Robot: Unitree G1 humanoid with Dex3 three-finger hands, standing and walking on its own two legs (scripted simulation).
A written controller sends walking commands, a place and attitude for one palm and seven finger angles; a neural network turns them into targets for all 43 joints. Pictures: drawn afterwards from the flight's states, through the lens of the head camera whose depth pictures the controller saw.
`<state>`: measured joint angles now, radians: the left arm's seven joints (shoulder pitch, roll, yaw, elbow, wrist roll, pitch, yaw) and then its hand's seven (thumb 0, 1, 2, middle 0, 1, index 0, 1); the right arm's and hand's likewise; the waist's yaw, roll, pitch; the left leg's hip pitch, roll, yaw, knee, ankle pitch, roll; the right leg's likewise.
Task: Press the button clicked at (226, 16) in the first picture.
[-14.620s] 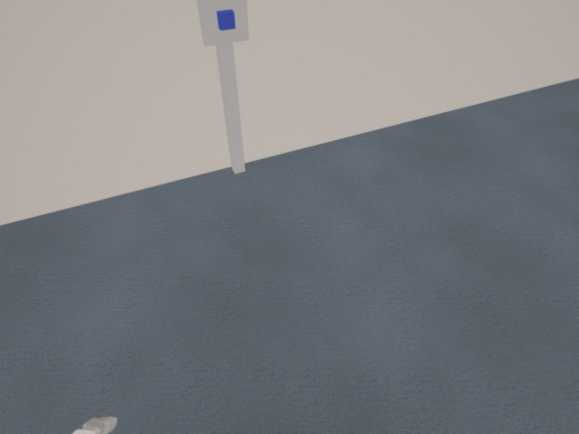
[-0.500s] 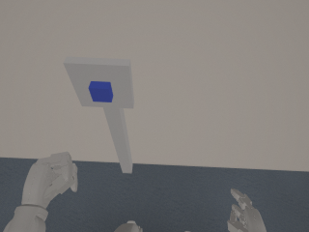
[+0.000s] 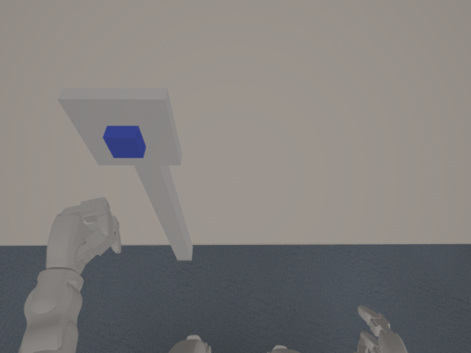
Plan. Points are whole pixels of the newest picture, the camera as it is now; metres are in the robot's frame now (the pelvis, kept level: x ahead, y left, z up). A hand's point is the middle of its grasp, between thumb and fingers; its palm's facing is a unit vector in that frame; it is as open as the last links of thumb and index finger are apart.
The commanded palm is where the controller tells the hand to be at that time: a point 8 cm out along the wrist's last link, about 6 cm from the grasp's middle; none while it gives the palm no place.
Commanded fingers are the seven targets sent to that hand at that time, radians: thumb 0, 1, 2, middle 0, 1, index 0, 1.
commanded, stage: aim a knuckle at the button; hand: left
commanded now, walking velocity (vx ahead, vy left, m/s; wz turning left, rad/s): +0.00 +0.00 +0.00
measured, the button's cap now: (126, 140) +0.48 +0.22 +0.06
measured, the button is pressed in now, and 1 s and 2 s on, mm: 0 0 0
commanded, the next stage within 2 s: press the button with the knuckle in 1.86 s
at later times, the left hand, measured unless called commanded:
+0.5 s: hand (136, 202) +0.36 +0.19 +0.04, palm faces +0.03 -1.00 -0.03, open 3.1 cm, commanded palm +0.34 +0.24 +0.04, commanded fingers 0.00 0.90 0.90 -1.30 -1.50 -1.30 -1.50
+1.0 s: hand (141, 192) +0.38 +0.18 +0.04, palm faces +0.02 -1.00 -0.02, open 3.1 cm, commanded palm +0.35 +0.23 +0.04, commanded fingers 0.00 0.90 0.90 -1.30 -1.50 -1.30 -1.50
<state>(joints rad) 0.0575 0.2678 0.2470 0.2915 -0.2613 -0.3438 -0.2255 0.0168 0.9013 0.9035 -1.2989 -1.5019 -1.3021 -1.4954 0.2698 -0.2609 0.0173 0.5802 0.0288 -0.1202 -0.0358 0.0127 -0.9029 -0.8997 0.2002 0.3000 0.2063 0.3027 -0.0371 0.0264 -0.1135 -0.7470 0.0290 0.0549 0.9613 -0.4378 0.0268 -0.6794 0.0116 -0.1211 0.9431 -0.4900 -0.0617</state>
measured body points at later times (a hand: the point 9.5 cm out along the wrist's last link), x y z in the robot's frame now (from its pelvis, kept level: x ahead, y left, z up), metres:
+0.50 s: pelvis -0.01 +0.00 -0.01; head +0.07 +0.00 +0.43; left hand +0.35 +0.24 +0.04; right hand +0.11 -0.25 -0.12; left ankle +0.02 +0.10 -0.68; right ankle -0.01 -0.08 -0.68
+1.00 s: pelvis -0.01 +0.02 -0.01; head +0.07 +0.02 +0.43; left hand +0.37 +0.24 +0.04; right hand +0.06 -0.24 -0.13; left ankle +0.02 +0.10 -0.68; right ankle -0.01 -0.08 -0.68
